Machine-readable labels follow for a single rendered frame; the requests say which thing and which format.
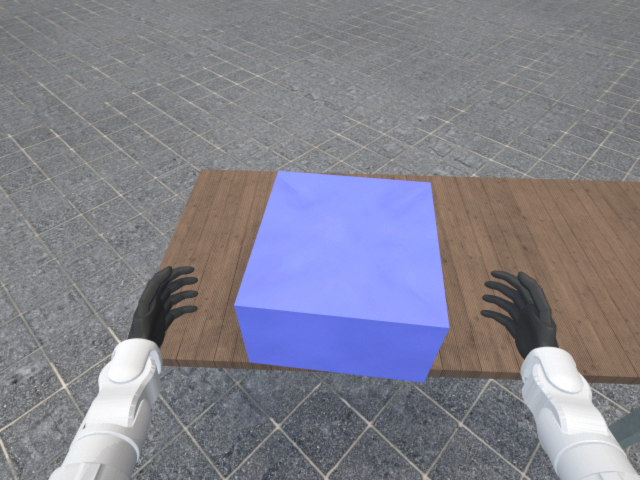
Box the table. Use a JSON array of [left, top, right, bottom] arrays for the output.
[[158, 169, 640, 450]]

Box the left robot hand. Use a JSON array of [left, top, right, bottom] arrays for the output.
[[127, 266, 198, 348]]

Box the right robot forearm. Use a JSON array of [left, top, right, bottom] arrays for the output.
[[520, 347, 640, 480]]

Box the right robot hand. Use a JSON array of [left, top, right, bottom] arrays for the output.
[[480, 270, 559, 360]]

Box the carton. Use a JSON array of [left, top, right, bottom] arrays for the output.
[[234, 171, 449, 383]]

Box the left robot forearm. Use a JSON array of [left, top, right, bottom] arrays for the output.
[[48, 338, 163, 480]]

